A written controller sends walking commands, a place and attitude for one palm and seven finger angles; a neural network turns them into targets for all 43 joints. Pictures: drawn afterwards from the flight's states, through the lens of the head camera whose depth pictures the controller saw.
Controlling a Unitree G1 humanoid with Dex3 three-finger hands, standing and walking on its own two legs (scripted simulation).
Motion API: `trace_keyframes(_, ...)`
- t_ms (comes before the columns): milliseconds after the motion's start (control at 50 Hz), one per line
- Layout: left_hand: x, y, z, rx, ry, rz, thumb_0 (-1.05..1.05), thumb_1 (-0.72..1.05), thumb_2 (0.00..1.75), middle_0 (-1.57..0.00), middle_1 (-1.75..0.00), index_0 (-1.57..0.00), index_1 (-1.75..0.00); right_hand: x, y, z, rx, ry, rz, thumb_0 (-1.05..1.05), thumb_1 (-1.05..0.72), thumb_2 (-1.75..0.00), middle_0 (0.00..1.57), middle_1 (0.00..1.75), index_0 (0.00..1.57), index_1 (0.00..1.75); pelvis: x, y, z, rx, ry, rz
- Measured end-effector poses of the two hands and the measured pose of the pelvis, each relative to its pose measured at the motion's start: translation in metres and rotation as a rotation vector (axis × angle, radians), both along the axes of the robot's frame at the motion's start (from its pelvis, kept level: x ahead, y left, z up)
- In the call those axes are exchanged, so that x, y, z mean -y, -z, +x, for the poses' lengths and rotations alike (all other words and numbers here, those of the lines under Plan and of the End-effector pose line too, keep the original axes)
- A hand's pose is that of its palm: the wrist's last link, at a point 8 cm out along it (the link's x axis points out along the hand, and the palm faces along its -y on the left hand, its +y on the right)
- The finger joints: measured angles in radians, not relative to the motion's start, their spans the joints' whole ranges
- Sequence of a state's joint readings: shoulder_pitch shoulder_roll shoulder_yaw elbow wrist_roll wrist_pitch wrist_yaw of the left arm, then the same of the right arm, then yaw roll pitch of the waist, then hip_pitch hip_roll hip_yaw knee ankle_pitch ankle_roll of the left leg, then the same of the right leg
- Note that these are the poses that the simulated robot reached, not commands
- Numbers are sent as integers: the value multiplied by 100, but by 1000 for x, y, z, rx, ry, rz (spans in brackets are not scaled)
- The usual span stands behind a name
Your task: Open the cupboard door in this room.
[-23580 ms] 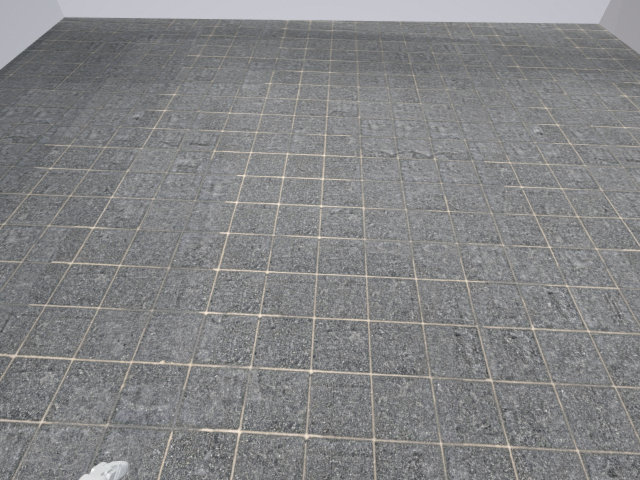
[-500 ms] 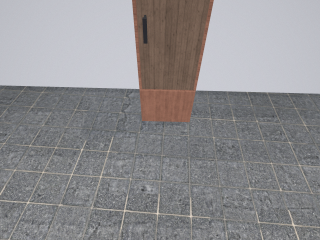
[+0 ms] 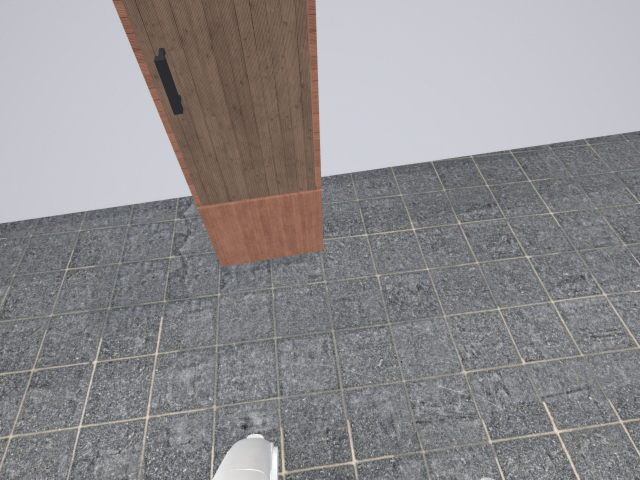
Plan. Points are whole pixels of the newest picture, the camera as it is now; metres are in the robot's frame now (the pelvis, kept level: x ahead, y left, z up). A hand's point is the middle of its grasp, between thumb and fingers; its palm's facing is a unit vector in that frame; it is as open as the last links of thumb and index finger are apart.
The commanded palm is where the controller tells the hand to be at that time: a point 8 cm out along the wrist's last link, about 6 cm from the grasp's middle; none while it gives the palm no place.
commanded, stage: turn to face it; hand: left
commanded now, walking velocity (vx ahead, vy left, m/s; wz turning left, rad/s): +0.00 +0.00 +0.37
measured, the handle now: (170, 81) +0.86 +0.40 +0.02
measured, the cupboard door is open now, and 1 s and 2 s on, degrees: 0 0 0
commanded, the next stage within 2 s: take the last steps up to it in 0.56 s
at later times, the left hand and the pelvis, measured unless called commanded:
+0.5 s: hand (176, 446) +0.18 +0.24 -0.18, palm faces +0.14 -0.97 -0.20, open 7.4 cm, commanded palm none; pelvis +0.14 +0.05 +0.00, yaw +6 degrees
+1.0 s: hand out of the picture +0.09 +0.18 -0.16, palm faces +0.35 -0.91 -0.20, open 7.3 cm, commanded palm none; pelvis +0.17 +0.02 +0.00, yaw +15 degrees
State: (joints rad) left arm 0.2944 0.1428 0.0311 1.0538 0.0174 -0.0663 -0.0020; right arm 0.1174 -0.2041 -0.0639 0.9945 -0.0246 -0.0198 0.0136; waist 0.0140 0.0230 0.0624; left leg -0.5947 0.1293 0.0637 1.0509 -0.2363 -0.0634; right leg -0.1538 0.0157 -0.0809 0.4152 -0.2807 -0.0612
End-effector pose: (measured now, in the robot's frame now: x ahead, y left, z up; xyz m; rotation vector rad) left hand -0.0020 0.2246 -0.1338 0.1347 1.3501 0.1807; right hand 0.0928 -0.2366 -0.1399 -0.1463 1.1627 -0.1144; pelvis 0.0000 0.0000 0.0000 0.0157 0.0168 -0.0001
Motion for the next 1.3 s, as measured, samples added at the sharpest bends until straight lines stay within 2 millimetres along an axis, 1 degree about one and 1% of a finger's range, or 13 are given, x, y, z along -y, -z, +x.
trace_keyframes(120,-5,12,19,-71,-52,-40,0,90,90,-21,-30,-21,-29,-27,-6,82,44,-56,-8,0,-91,-90,20,30,20,30,-18,4,53,9,-13,-23)
trace_keyframes(220,-25,38,42,-134,-100,-61,0,90,90,-21,-30,-21,-29,-60,6,127,35,-99,-32,0,-91,-90,20,30,20,30,-41,21,100,24,-42,-34)
trace_keyframes(300,-42,37,76,-116,-99,-48,0,91,90,-20,-30,-20,-29,-77,6,125,-22,-85,-28,0,-91,-90,20,30,20,30,-51,17,117,36,-49,-29)
trace_keyframes(440,-64,21,148,30,-74,-11,0,91,90,-20,-30,-20,-29,-64,-1,114,-87,-44,-60,-2,-95,-90,21,30,20,30,-57,6,132,27,-85,-20)
trace_keyframes(540,-63,11,182,110,-74,18,0,91,90,-20,-30,-20,-29,-55,3,102,-143,-41,-44,-1,-93,-90,21,30,20,30,-47,5,140,31,-119,-14)
trace_keyframes(620,-52,4,194,149,-81,42,0,91,90,-20,-30,-20,-29,-44,12,96,-176,-43,-17,0,-92,-90,21,30,20,30,-33,7,145,33,-144,-1)
trace_keyframes(740,-26,-3,178,155,-119,61,0,91,90,-20,-30,-20,-29,-26,21,101,-207,-68,17,0,-91,-90,20,30,20,30,-12,7,151,42,-183,8)
trace_keyframes(920,-6,-6,109,28,-258,31,0,92,90,-20,-30,-21,-29,-19,8,133,-215,-171,-8,0,-91,-90,20,30,20,30,-9,-4,165,25,-243,10)
trace_keyframes(1020,6,-2,61,-99,-347,-27,0,91,90,-20,-30,-20,-29,-38,2,170,-194,-243,-34,0,-91,-90,20,30,20,30,-24,-5,175,13,-268,4)
trace_keyframes(1140,7,11,18,-271,-420,-119,0,91,90,-20,-30,-20,-29,-88,-1,232,-60,-308,-55,0,-91,-90,20,30,20,30,-60,7,191,14,-273,-30)
trace_keyframes(1180,-1,16,18,-315,-400,-142,0,91,90,-20,-30,-20,-29,-104,-3,244,-15,-296,-51,0,-91,-90,20,30,20,30,-69,10,197,23,-257,-19)
trace_keyframes(1220,-14,16,34,-320,-370,-145,0,91,90,-20,-30,-20,-29,-115,-6,245,1,-275,-37,0,-91,-90,20,30,20,30,-76,7,206,29,-245,-19)
trace_keyframes(1300,-49,15,96,-211,-318,-110,1,91,90,-20,-30,-20,-29,-112,-10,243,-18,-205,-60,-2,-96,-90,21,30,20,30,-88,1,226,26,-241,-15)
